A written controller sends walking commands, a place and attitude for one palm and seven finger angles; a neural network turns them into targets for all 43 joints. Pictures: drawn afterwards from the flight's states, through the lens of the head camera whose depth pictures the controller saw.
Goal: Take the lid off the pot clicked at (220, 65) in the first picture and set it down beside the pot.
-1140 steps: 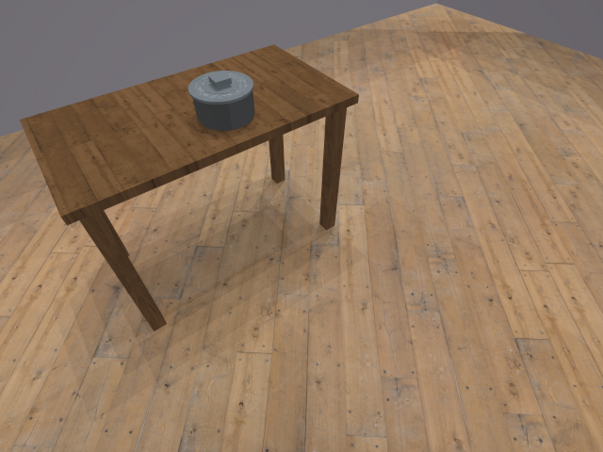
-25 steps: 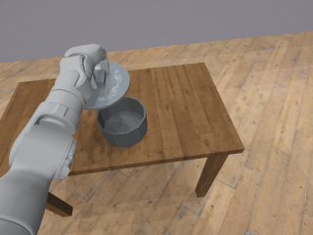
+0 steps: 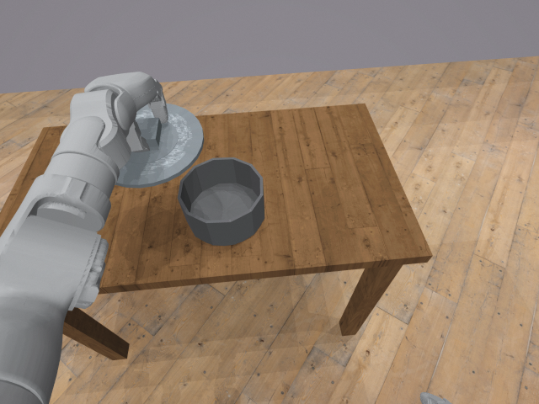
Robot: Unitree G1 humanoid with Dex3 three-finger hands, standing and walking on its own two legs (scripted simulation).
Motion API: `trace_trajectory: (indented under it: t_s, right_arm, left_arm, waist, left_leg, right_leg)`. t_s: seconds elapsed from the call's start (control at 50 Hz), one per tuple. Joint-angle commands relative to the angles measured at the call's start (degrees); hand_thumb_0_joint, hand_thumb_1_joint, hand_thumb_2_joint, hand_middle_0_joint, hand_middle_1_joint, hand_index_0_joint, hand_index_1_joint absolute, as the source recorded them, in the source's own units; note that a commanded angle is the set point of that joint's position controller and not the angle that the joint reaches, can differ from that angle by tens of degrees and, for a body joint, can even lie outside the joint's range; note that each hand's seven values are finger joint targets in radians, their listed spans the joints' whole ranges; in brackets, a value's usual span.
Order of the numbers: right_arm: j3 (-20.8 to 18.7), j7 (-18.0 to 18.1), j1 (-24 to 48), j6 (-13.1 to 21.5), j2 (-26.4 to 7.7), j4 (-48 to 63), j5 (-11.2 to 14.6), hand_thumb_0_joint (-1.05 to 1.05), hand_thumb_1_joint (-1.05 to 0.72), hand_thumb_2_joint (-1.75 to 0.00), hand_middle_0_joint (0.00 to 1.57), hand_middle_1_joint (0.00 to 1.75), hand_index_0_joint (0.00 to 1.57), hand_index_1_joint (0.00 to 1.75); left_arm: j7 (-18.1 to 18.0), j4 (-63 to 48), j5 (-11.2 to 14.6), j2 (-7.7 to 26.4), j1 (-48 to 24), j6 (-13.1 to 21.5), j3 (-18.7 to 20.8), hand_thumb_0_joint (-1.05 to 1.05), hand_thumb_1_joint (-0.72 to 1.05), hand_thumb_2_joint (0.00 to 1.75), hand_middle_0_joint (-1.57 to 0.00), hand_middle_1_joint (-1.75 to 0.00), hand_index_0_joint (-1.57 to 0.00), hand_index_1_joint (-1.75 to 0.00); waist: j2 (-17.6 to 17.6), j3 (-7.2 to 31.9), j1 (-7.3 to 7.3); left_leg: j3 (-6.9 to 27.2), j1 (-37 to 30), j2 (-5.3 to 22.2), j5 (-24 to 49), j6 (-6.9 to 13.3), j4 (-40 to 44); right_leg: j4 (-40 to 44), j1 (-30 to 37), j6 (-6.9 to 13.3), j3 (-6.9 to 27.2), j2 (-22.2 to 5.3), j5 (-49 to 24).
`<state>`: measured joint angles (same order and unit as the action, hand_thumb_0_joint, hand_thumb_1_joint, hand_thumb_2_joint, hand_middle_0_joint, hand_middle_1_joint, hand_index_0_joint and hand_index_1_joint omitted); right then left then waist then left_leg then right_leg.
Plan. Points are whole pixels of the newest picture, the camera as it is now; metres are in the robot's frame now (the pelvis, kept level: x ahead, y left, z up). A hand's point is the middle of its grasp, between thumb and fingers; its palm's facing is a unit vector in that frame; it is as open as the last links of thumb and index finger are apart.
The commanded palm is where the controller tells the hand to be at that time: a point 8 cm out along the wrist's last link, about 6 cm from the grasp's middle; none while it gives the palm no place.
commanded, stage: move the lid sideways beside the pot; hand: left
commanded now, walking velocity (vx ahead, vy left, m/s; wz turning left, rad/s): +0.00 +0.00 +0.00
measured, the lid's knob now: (143, 132) +0.51 +0.19 +0.13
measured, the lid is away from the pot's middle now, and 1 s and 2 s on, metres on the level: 0.10 0.21 0.23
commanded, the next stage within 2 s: lower the lid onto the table in 1.20 s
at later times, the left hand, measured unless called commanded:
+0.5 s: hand (101, 132) +0.48 +0.24 +0.15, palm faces -0.35 -0.08 -0.93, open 8.7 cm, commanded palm +0.49 +0.24 +0.22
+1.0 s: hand (64, 137) +0.47 +0.29 +0.16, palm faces -0.36 -0.08 -0.93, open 8.6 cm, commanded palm +0.48 +0.29 +0.22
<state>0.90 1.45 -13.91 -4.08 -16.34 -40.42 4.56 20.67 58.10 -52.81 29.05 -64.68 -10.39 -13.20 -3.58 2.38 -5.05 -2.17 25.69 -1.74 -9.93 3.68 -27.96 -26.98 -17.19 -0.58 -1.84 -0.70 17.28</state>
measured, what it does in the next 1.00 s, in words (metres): stands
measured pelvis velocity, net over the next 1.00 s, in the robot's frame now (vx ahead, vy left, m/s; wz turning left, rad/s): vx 0.00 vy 0.01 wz -0.01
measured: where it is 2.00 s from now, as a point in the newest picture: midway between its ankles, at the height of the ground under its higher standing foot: outside the picture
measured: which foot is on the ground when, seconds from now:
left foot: down 0.00-1.00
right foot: down 0.00-1.00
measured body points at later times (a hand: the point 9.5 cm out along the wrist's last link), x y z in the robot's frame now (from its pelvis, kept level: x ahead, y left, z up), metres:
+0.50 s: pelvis +0.00 +0.01 +0.00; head +0.05 +0.00 +0.45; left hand +0.49 +0.24 +0.20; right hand +0.04 -0.28 -0.13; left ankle +0.04 +0.08 -0.74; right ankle -0.05 -0.13 -0.74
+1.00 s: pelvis +0.00 +0.01 +0.00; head +0.06 +0.00 +0.44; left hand +0.48 +0.29 +0.21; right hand +0.06 -0.27 -0.13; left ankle +0.04 +0.08 -0.74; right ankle -0.05 -0.13 -0.74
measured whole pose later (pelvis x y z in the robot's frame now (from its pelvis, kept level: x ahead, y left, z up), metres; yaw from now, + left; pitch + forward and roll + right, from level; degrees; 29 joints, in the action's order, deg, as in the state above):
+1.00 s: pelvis +0.00 +0.01 +0.00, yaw -1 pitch +9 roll -2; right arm 0.9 3.4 -15.2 -6.6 -17.4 -39.9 5.1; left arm 24.9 59.5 -55.0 42.4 -62.8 0.2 -6.0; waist -2.9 1.5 -5.0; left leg -2.2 28.0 -1.1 -10.3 4.2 -29.4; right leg -25.7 -18.4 -1.0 -1.7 0.0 16.1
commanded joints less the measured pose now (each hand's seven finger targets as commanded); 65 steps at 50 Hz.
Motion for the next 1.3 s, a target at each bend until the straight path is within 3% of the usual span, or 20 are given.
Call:
trace_trajectory:
  t_s: [0.0,0.06,0.24,0.32,0.34,0.4,0.48,0.52,0.56,0.6,0.68,0.74,0.88,0.94,0.98,1.06,1.16,1.2,1.24,1.28]
  right_arm:
    - [-3.5,1.0,-2.2,2.4,-8.8,5.2,-0.3,0.00,-0.90,-0.90,0.20,0.30,0.20,0.30]
    - [-3.2,1.2,-2.6,1.8,-9.2,4.7,-0.1,0.00,-0.90,-0.90,0.20,0.30,0.20,0.30]
    - [-3.5,1.8,-3.6,1.8,-9.7,4.8,0.1,0.00,-0.90,-0.90,0.20,0.30,0.20,0.30]
    - [-3.7,2.1,-4.2,1.8,-9.9,4.9,-0.1,0.00,-0.90,-0.90,0.20,0.30,0.20,0.30]
    - [-3.7,2.1,-4.1,1.7,-9.7,4.9,-0.1,0.00,-0.90,-0.90,0.20,0.30,0.20,0.30]
    - [-3.7,2.0,-4.3,1.1,-10.3,4.5,0.1,0.00,-0.90,-0.90,0.20,0.30,0.20,0.30]
    - [-3.8,2.2,-4.4,1.5,-10.3,4.8,0.1,0.00,-0.90,-0.90,0.20,0.30,0.20,0.30]
    - [-4.0,2.3,-5.0,1.2,-10.3,5.0,-0.2,0.00,-0.90,-0.90,0.20,0.30,0.20,0.30]
    - [-3.7,2.5,-4.6,0.6,-10.3,4.6,0.2,0.00,-0.90,-0.90,0.20,0.30,0.20,0.30]
    - [-3.8,2.2,-4.6,0.4,-10.7,4.3,0.2,0.00,-0.90,-0.90,0.20,0.30,0.20,0.30]
    - [-3.8,2.3,-4.3,0.5,-10.4,5.4,0.1,0.00,-0.90,-0.90,0.20,0.30,0.20,0.30]
    - [-3.7,2.4,-4.8,-0.3,-10.6,4.8,0.2,0.00,-0.90,-0.90,0.20,0.30,0.20,0.30]
    - [-3.6,2.8,-4.0,-0.5,-10.8,5.2,0.6,0.00,-0.90,-0.90,0.20,0.30,0.20,0.30]
    - [-3.6,3.1,-4.6,-1.0,-11.1,4.9,0.4,0.00,-0.90,-0.90,0.20,0.30,0.20,0.30]
    - [-3.6,3.1,-4.2,-0.7,-10.8,5.5,0.4,0.00,-0.90,-0.90,0.20,0.30,0.20,0.30]
    - [-3.3,3.2,-4.9,-1.4,-11.4,4.4,0.7,0.00,-0.90,-0.90,0.20,0.30,0.20,0.30]
    - [-3.7,3.3,-5.0,-1.3,-11.4,4.8,0.5,0.00,-0.90,-0.90,0.20,0.30,0.20,0.30]
    - [-3.7,3.3,-5.3,-1.3,-11.2,4.3,0.4,0.00,-0.90,-0.90,0.20,0.30,0.20,0.30]
    - [-3.3,3.4,-5.4,-1.7,-11.7,3.9,0.7,0.00,-0.90,-0.90,0.20,0.30,0.20,0.30]
    - [-3.4,3.4,-5.0,-1.2,-11.6,4.1,0.7,0.00,-0.90,-0.90,0.20,0.30,0.20,0.30]
  left_arm:
    - [-2.8,-14.4,-1.0,16.2,-36.4,1.8,5.6,0.00,0.57,1.03,-0.70,-1.03,-0.70,-1.05]
    - [-2.7,-9.5,-1.7,17.5,-32.9,1.6,6.3,0.00,0.57,1.03,-0.70,-1.03,-0.70,-1.05]
    - [-1.6,-10.4,-1.7,20.4,-34.8,3.5,6.7,0.00,0.57,1.03,-0.70,-1.03,-0.70,-1.05]
    - [-1.5,-12.7,-2.5,24.2,-34.4,5.1,9.4,0.00,0.57,1.03,-0.70,-1.03,-0.70,-1.05]
    - [-1.3,-10.7,-2.3,21.9,-33.0,5.0,7.7,0.00,0.57,1.03,-0.70,-1.03,-0.70,-1.05]
    - [-0.8,-9.0,-1.8,23.4,-31.6,5.0,8.7,0.00,0.57,1.03,-0.70,-1.03,-0.70,-1.05]
    - [-0.4,-13.2,-2.2,23.9,-34.6,6.5,8.3,0.00,0.57,1.03,-0.70,-1.03,-0.70,-1.05]
    - [-0.8,-14.5,-2.6,28.3,-34.1,7.3,11.8,0.00,0.57,1.03,-0.70,-1.03,-0.70,-1.05]
    - [-0.4,-9.1,-2.4,25.5,-30.7,7.0,9.5,0.00,0.57,1.03,-0.70,-1.03,-0.70,-1.05]
    - [-0.1,-9.1,-2.2,26.0,-31.2,6.9,9.7,0.00,0.57,1.03,-0.70,-1.03,-0.70,-1.05]
    - [0.1,-13.5,-2.6,27.3,-32.4,8.4,10.3,0.00,0.57,1.03,-0.70,-1.03,-0.70,-1.05]
    - [0.5,-8.9,-2.0,27.9,-29.3,8.2,10.8,0.00,0.57,1.03,-0.70,-1.03,-0.70,-1.05]
    - [1.2,-13.1,-2.1,29.2,-32.8,10.1,10.2,0.00,0.57,1.03,-0.70,-1.03,-0.70,-1.05]
    - [1.1,-11.1,-2.2,33.5,-30.7,10.8,13.5,0.00,0.57,1.03,-0.70,-1.03,-0.70,-1.05]
    - [1.1,-14.7,-2.3,32.8,-31.9,11.8,12.9,0.00,0.57,1.03,-0.70,-1.03,-0.70,-1.05]
    - [1.6,-6.8,-2.0,32.6,-27.5,11.3,12.4,0.00,0.57,1.03,-0.70,-1.03,-0.70,-1.05]
    - [1.8,-14.3,-2.1,34.7,-32.1,12.7,13.2,0.00,0.57,1.03,-0.70,-1.03,-0.70,-1.05]
    - [2.3,-11.2,-1.3,31.9,-29.8,12.9,11.7,0.00,0.57,1.03,-0.70,-1.03,-0.70,-1.05]
    - [2.5,-8.2,-0.8,33.2,-28.5,12.7,12.0,0.00,0.57,1.03,-0.70,-1.03,-0.70,-1.05]
    - [2.4,-11.2,-1.3,32.4,-30.9,13.1,11.0,0.00,0.57,1.03,-0.70,-1.03,-0.70,-1.05]
  waist:
    - [-0.2,26.3,-1.45]
    - [2.9,24.4,-1.32]
    - [-0.2,24.2,-1.72]
    - [-1.5,27.3,-1.08]
    - [-1.1,25.2,-1.51]
    - [0.2,23.0,-1.32]
    - [-2.2,26.4,-1.31]
    - [-2.4,29.5,-0.93]
    - [-0.7,24.3,-1.39]
    - [-1.0,23.0,-1.26]
    - [-3.2,27.6,-0.92]
    - [-1.4,24.3,-1.17]
    - [-2.9,25.6,-1.07]
    - [-2.4,25.7,-0.77]
    - [-4.1,28.2,-0.50]
    - [-1.2,21.5,-0.95]
    - [-4.5,27.6,-0.87]
    - [-4.1,24.4,-1.38]
    - [-2.7,21.7,-1.42]
    - [-4.0,23.6,-1.34]
  left_leg:
    - [5.5,-29.5,0.8,17.7,1.5,-1.0]
    - [5.0,-26.3,0.6,15.6,1.6,-0.4]
    - [4.8,-26.7,0.9,14.3,1.7,-0.3]
    - [5.0,-28.5,1.0,17.2,1.8,-0.9]
    - [4.9,-27.9,1.0,16.5,1.8,-0.9]
    - [4.7,-25.7,1.2,14.8,1.8,-0.6]
    - [5.1,-28.9,1.4,17.5,1.8,-1.1]
    - [5.1,-30.3,1.2,19.7,2.0,-1.6]
    - [4.7,-27.0,1.2,17.0,1.8,-1.1]
    - [4.8,-26.3,1.5,16.2,1.7,-1.1]
    - [5.2,-29.5,1.4,21.3,1.7,-2.0]
    - [4.8,-27.1,1.4,18.6,1.9,-1.8]
    - [4.9,-27.9,1.7,17.8,1.8,-1.6]
    - [4.9,-27.4,1.6,17.0,2.0,-1.7]
    - [5.3,-29.1,1.8,20.6,1.9,-2.1]
    - [4.9,-24.9,1.6,13.5,1.9,-1.1]
    - [5.2,-29.0,1.7,16.8,2.1,-1.7]
    - [5.2,-28.2,1.9,17.2,2.2,-2.2]
    - [4.5,-24.7,1.7,13.4,2.2,-1.3]
    - [4.8,-26.4,1.9,14.6,2.0,-1.4]
  right_leg:
    - [3.6,-7.0,2.7,-0.6,2.6,-17.5]
    - [3.9,-6.4,2.6,-0.7,2.8,-17.0]
    - [4.5,-7.1,2.7,-0.6,2.8,-15.6]
    - [4.2,-6.2,2.8,-0.6,3.0,-17.1]
    - [4.5,-7.3,2.8,-0.7,3.0,-16.2]
    - [4.7,-7.3,2.7,-0.8,3.0,-15.3]
    - [4.5,-8.4,2.9,-0.9,3.1,-15.7]
    - [4.2,-6.0,2.8,-0.6,3.2,-17.7]
    - [4.6,-7.8,2.7,-1.1,3.2,-16.1]
    - [4.6,-8.4,2.8,-1.1,3.2,-15.4]
    - [4.3,-7.9,2.9,-0.8,3.2,-17.4]
    - [4.5,-8.0,2.7,-1.1,3.3,-16.5]
    - [4.6,-8.6,2.9,-1.1,3.2,-15.2]
    - [4.6,-7.3,2.8,-1.1,3.3,-15.3]
    - [4.3,-7.3,2.9,-1.2,3.3,-16.5]
    - [5.1,-9.3,2.7,-1.5,3.6,-12.2]
    - [5.0,-7.6,2.7,-1.2,3.6,-14.4]
    - [5.2,-9.3,2.7,-1.5,3.6,-14.2]
    - [5.4,-8.6,2.6,-1.3,3.5,-13.2]
    - [5.2,-9.4,2.9,-1.4,3.5,-13.2]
